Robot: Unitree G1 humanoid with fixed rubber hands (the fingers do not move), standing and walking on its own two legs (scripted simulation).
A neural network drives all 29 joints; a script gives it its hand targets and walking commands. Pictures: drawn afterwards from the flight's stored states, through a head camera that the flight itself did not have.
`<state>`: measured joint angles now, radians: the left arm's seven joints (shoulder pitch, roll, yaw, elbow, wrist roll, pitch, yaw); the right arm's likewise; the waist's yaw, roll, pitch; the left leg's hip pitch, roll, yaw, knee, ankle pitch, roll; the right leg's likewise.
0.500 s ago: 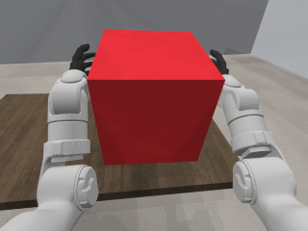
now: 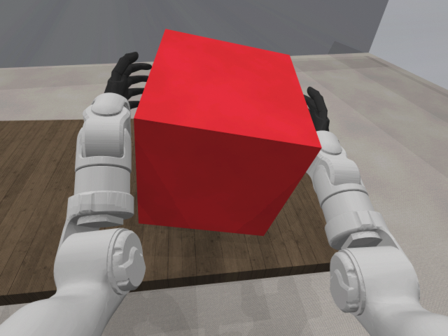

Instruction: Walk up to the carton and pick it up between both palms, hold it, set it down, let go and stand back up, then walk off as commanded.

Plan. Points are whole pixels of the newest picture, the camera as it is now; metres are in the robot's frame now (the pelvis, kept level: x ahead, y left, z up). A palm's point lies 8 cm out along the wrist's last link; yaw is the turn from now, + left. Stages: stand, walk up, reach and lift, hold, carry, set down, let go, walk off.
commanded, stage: set down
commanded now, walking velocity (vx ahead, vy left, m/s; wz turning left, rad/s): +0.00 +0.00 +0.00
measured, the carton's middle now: (216, 136) +0.42 -0.02 +0.19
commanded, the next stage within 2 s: none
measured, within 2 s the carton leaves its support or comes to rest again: neither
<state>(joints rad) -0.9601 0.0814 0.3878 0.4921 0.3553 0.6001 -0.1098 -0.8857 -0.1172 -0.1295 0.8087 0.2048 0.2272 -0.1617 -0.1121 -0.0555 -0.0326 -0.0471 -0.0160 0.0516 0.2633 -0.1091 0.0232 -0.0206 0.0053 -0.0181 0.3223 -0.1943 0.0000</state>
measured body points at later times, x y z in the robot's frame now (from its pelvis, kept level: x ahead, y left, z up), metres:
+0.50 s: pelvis -0.01 +0.01 +0.00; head -0.06 +0.05 +0.44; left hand +0.42 +0.17 +0.24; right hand +0.38 -0.17 +0.22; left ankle +0.03 +0.11 -0.75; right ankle +0.00 -0.10 -0.75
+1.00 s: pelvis +0.02 +0.01 +0.00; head +0.00 +0.05 +0.45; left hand +0.46 +0.17 +0.21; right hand +0.41 -0.17 +0.18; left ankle +0.03 +0.11 -0.75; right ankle +0.00 -0.10 -0.75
